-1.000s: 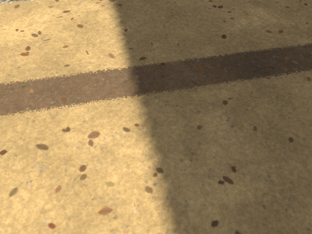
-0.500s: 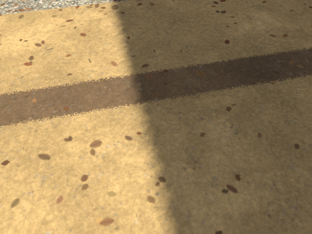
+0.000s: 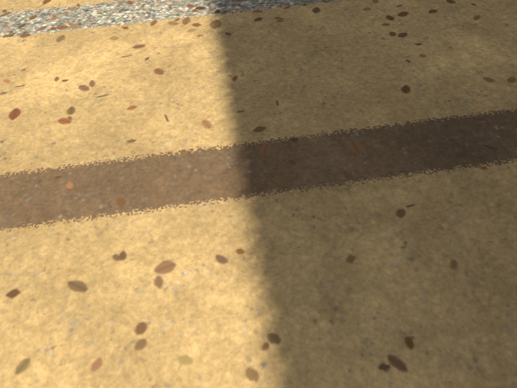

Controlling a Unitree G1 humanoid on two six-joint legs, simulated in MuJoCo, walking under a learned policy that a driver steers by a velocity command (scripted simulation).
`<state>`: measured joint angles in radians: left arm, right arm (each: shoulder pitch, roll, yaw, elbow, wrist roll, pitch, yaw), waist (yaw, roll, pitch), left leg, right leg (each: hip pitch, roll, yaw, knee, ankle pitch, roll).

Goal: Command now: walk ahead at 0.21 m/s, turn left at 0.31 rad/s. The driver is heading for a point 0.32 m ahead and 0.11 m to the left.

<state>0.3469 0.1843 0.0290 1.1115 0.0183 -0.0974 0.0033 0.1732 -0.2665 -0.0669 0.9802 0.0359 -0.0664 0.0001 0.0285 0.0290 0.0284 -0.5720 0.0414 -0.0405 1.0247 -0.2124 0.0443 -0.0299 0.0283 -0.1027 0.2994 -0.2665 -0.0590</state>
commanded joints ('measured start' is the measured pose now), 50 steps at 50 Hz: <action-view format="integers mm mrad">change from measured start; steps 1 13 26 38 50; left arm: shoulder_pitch -80 -21 -196 -189 -128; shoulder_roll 175 154 174 191 165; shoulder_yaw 20 25 42 32 23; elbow -75 -201 -250 -214 -172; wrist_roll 5 2 -23 -3 -14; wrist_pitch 6 30 89 36 54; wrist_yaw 37 17 63 24 28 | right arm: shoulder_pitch -74 104 -59 -35 -21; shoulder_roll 7 -225 -136 -75 -68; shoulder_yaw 7 -54 -24 -2 -4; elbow -87 -176 -219 -197 -112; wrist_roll -15 -63 -53 -56 -39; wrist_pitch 12 28 52 62 57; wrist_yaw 6 18 -30 -21 -24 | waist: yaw -34 -76 -40 -54 -18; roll -105 158 96 -174 -7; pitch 57 -428 -134 -52 -60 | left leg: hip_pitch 9 760 242 351 391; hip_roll -1 330 110 -44 -17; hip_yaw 53 -612 -242 -56 -88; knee -209 -626 -775 -549 -548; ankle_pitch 132 737 -23 75 242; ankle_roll -28 432 202 -5 21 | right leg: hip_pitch -101 -529 -353 -276 -207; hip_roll -206 49 -69 -172 -80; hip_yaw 10 226 143 262 154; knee -86 1169 508 45 147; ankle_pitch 733 -444 -68 11 142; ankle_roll -54 96 131 -2 26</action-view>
